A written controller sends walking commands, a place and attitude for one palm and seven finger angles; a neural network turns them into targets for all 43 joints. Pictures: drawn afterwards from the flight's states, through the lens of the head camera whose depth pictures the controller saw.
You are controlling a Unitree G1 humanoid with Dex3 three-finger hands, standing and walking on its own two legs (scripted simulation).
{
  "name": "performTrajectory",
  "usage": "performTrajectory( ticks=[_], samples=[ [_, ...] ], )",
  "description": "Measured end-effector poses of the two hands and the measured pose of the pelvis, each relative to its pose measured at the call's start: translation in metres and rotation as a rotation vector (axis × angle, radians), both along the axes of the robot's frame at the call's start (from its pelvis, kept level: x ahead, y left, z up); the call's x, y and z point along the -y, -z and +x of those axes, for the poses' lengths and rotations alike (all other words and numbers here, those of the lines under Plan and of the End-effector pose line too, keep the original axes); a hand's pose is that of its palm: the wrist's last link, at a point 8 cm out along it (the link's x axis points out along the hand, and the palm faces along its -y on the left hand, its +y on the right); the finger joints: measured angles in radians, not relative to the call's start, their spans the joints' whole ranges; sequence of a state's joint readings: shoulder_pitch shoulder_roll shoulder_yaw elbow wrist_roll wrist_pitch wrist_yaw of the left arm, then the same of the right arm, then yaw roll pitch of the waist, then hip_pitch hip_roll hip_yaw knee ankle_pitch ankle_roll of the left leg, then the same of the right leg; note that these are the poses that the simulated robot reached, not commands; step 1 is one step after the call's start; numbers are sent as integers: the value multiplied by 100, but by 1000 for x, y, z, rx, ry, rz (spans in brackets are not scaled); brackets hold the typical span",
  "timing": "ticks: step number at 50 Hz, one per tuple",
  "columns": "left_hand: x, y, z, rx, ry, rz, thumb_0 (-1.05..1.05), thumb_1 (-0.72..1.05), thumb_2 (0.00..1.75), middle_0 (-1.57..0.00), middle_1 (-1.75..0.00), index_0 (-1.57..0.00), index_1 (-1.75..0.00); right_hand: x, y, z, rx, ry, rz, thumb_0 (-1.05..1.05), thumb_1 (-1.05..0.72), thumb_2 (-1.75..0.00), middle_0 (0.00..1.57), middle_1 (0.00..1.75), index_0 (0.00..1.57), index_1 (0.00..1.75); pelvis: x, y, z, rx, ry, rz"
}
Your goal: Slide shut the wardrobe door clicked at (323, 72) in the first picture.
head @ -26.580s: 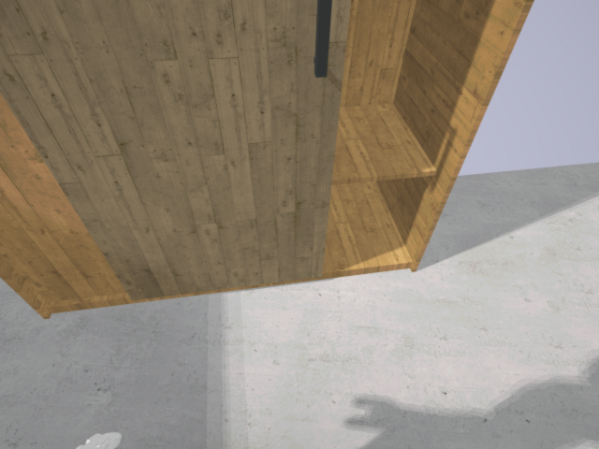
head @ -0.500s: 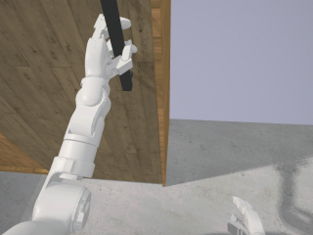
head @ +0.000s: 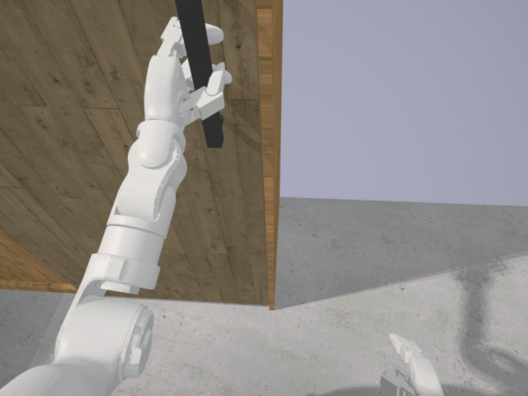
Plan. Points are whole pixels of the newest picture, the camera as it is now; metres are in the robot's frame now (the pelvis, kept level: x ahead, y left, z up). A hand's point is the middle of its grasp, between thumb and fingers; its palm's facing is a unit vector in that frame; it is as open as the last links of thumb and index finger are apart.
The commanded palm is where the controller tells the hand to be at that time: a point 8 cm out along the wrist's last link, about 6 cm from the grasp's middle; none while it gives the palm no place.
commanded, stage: step sideways, sliding the door along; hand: left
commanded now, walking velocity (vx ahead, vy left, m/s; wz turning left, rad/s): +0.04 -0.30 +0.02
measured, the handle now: (205, 65) +0.48 +0.10 +0.25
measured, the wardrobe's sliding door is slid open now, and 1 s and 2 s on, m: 0.00 0.00 0.00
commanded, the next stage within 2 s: stop walking and hold the door there in 1.16 s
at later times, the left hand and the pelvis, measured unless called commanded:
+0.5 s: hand (219, 92) +0.43 +0.08 +0.24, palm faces +0.02 -1.00 -0.06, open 6.4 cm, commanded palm +0.41 +0.09 +0.25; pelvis +0.00 -0.03 +0.00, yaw -1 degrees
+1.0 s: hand (226, 87) +0.44 +0.07 +0.24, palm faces +0.38 -0.92 -0.09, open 6.5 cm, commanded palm +0.41 +0.04 +0.25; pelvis +0.04 -0.16 +0.00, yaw +4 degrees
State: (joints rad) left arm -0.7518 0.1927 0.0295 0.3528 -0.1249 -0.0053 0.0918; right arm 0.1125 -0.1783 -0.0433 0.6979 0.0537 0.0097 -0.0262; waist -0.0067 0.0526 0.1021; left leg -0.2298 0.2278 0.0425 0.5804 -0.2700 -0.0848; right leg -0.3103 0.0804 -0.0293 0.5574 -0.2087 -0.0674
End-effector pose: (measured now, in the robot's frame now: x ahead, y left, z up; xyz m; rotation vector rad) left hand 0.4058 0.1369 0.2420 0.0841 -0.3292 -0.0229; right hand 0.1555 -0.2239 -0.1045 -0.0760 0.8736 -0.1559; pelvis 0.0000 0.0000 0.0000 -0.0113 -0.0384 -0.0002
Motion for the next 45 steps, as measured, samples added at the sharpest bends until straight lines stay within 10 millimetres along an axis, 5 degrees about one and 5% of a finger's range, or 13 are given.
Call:
performTrajectory(
  ticks=[23,33,38,45],
  samples=[
    [3,2,0,22,-20,-22,1,73,84,-46,-141,-20,-137,28,-5,6,-18,-47,-80,2,-90,-90,20,30,20,30,21,4,-2,-19,-10,26],
    [11,2,-2,32,-145,-17,0,74,85,-46,-141,-18,-136,45,0,22,-38,-138,20,2,-90,-90,20,30,20,30,76,1,9,16,37,-6],
    [17,2,-4,22,-281,11,-2,72,85,-46,-141,-20,-133,78,7,47,-15,-166,33,2,-90,-90,20,30,21,30,115,7,16,18,-23,-26],
    [20,1,-5,9,-350,3,-3,70,85,-46,-141,-23,-133,126,1,84,39,-181,-52,2,-90,-90,20,30,20,30,140,8,29,-18,-60,-9]
  ],
)
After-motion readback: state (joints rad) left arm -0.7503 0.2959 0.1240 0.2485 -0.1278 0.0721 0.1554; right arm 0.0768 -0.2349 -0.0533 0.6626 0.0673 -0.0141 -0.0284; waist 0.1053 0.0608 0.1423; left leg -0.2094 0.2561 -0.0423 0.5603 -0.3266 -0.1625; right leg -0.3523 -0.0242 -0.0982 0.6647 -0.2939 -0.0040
